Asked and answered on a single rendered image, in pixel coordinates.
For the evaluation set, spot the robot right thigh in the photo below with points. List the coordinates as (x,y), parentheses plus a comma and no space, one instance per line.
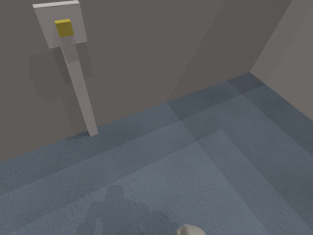
(189,230)

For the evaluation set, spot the button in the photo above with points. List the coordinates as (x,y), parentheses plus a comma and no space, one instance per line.
(64,27)

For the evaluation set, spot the panel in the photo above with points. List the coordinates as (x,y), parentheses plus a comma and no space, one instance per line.
(47,14)

